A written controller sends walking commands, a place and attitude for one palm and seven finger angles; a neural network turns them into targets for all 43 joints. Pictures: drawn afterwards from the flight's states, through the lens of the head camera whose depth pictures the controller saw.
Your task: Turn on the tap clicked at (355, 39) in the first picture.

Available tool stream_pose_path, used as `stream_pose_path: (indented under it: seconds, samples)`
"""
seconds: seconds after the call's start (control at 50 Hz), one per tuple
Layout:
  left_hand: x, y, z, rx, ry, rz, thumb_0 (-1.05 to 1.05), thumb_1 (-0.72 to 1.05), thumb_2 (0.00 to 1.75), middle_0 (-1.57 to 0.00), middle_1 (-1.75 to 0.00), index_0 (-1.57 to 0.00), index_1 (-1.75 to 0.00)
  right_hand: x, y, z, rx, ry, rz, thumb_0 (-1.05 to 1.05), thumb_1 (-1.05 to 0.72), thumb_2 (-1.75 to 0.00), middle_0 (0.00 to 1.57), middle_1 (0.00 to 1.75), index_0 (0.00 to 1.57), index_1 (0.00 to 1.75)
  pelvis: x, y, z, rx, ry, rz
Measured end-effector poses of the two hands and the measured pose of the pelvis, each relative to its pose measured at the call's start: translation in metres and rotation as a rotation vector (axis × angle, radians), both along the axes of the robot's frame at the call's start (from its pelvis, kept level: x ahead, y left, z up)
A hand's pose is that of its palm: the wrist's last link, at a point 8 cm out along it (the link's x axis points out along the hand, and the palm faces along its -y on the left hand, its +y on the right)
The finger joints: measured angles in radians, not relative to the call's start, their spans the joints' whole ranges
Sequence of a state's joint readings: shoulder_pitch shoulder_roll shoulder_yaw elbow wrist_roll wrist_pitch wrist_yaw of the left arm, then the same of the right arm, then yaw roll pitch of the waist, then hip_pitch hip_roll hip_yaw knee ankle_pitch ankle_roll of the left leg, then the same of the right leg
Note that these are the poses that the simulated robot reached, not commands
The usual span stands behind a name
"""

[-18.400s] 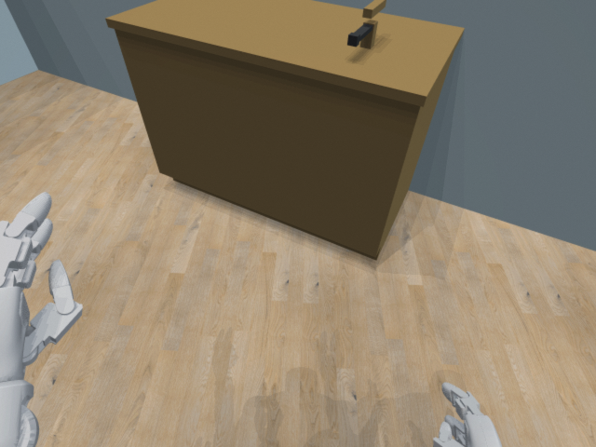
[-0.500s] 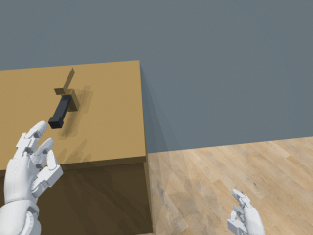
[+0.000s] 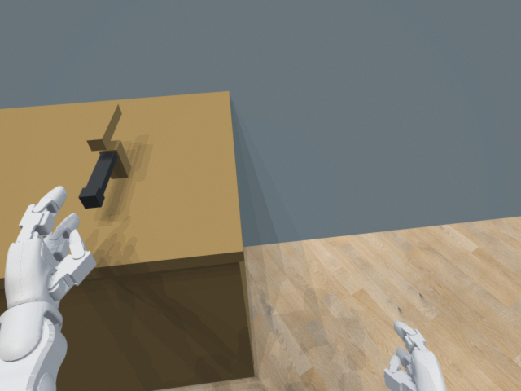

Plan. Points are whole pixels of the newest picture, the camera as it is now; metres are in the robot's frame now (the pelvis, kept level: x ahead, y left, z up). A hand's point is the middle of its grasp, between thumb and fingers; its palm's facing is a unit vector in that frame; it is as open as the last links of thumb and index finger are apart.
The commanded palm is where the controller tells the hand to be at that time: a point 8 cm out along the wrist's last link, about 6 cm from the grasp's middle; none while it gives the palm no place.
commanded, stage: reach beside the lever's end, fingers flat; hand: left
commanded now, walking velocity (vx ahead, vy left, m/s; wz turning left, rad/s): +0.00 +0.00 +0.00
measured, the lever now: (92, 197) +0.37 +0.36 +0.10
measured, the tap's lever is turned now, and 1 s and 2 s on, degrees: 0 0 0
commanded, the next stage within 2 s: none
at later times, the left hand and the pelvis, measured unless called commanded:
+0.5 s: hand (80, 243) +0.26 +0.30 +0.13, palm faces +0.50 -0.86 -0.09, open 7.6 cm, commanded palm +0.22 +0.34 +0.13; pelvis +0.01 +0.01 +0.00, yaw +0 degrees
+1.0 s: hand (68, 227) +0.29 +0.35 +0.11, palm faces +0.52 -0.85 -0.08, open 7.7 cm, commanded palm +0.25 +0.38 +0.12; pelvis +0.01 +0.01 +0.00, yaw -1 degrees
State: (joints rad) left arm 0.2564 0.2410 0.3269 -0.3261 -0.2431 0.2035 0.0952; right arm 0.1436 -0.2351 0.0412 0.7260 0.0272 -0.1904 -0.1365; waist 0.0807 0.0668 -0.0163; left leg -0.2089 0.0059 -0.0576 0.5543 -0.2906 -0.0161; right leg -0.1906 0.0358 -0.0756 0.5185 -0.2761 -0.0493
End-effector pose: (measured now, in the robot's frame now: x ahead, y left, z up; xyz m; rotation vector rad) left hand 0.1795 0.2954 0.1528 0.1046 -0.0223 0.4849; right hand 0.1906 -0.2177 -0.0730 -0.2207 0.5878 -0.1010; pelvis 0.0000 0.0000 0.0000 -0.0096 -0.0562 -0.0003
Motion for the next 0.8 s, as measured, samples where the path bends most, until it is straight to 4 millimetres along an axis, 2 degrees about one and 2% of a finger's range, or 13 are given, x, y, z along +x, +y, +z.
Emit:
stream_pose_path:
  seconds: [0.16, 0.3, 0.44, 0.58, 0.7, 0.8]
  samples:
    - [0.024, 0.008, -0.006, -0.018, 0.030, -0.015, 0.02, 0.89, 0.90, -0.20, -0.29, -0.20, -0.30, -0.005, 0.007, -0.002, 0.008, 0.026, -0.026, 0.02, -0.91, -0.90, 0.20, 0.30, 0.21, 0.30, 0.005, 0.008, 0.002, 0.004, 0.016, -0.015]
    - [0.024, 0.015, -0.008, -0.014, 0.025, -0.002, 0.02, 0.89, 0.90, -0.19, -0.28, -0.20, -0.29, -0.001, 0.012, 0.000, 0.010, 0.025, -0.022, 0.02, -0.91, -0.90, 0.20, 0.30, 0.21, 0.30, 0.012, 0.013, 0.002, 0.005, 0.023, -0.024]
    - [0.025, 0.032, -0.016, -0.022, 0.041, 0.037, 0.02, 0.89, 0.90, -0.19, -0.27, -0.19, -0.27, 0.003, 0.013, 0.000, -0.012, 0.040, -0.015, 0.02, -0.91, -0.90, 0.20, 0.30, 0.21, 0.30, 0.011, 0.014, 0.002, 0.002, 0.021, -0.012]
    - [0.046, 0.043, -0.018, -0.022, 0.039, 0.036, 0.02, 0.90, 0.90, -0.18, -0.25, -0.18, -0.25, 0.002, 0.010, -0.002, -0.033, 0.058, -0.017, 0.02, -0.91, -0.90, 0.20, 0.30, 0.21, 0.30, 0.008, 0.012, 0.002, 0.000, 0.034, -0.005]
    - [0.065, 0.055, -0.019, -0.037, 0.050, 0.019, 0.02, 0.89, 0.90, -0.18, -0.23, -0.18, -0.24, -0.006, 0.002, -0.006, -0.029, 0.085, -0.056, 0.01, -0.91, -0.90, 0.20, 0.30, 0.21, 0.30, 0.011, 0.011, 0.002, 0.001, 0.055, -0.013]
    - [0.071, 0.069, -0.024, -0.046, 0.073, 0.042, 0.02, 0.89, 0.90, -0.17, -0.22, -0.18, -0.23, -0.016, -0.008, -0.010, -0.030, 0.112, -0.086, 0.01, -0.91, -0.90, 0.20, 0.30, 0.21, 0.30, 0.013, 0.010, 0.001, 0.002, 0.068, -0.022]
